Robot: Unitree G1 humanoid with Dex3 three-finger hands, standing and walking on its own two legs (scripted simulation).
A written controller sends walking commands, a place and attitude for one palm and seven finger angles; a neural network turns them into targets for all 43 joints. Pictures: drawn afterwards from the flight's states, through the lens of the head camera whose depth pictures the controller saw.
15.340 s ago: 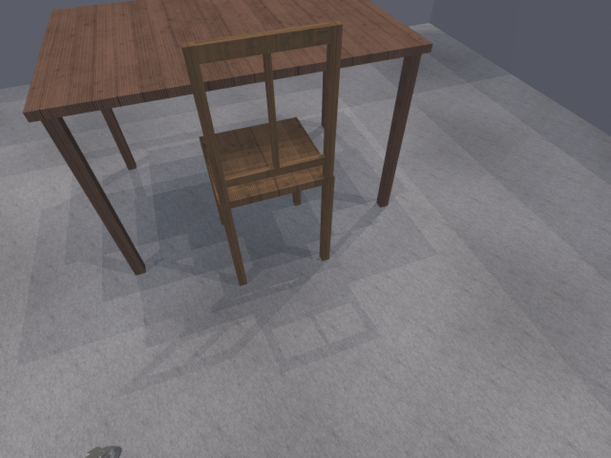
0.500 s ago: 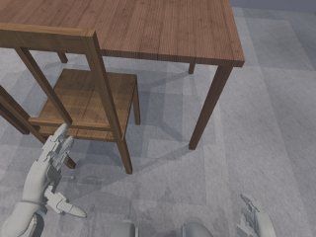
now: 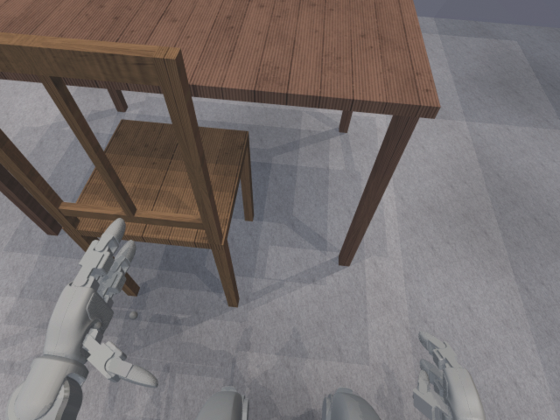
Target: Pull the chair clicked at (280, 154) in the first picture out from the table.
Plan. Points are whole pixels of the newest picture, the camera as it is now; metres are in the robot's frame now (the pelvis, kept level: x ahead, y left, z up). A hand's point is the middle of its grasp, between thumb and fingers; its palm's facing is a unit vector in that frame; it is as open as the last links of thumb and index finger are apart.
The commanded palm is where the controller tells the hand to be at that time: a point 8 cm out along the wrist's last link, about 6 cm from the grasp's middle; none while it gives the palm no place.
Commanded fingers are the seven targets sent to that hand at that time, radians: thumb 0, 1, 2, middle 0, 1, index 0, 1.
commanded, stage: aim the fingers beside a spindle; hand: left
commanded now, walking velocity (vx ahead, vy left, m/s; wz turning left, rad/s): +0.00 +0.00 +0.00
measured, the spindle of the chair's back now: (99, 158) +0.52 +0.34 +0.02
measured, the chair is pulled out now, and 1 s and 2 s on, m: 0.00 0.00 0.00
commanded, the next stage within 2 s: push the fingers through the gap in 1.92 s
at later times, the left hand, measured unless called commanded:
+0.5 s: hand (165, 282) +0.29 +0.18 +0.02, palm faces -0.11 -0.99 -0.05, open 16.9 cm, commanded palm +0.28 +0.23 +0.02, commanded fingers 0.00 -0.50 0.30 -0.06 -0.08 -0.06 -0.08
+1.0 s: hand (191, 263) +0.33 +0.15 +0.00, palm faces -0.11 -0.99 -0.05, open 16.9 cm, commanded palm +0.32 +0.21 +0.00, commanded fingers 0.00 -0.50 0.30 -0.06 -0.08 -0.06 -0.08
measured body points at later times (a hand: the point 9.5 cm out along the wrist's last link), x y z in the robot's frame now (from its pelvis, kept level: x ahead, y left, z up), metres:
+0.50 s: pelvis +0.00 +0.00 -0.01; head +0.09 +0.01 +0.43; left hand +0.29 +0.23 +0.02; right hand +0.15 -0.25 -0.10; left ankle +0.00 +0.11 -0.66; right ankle +0.03 -0.12 -0.66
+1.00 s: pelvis -0.01 +0.00 -0.03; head +0.10 +0.00 +0.41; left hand +0.34 +0.21 +0.00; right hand +0.14 -0.26 -0.13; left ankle +0.00 +0.11 -0.66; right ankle +0.03 -0.12 -0.66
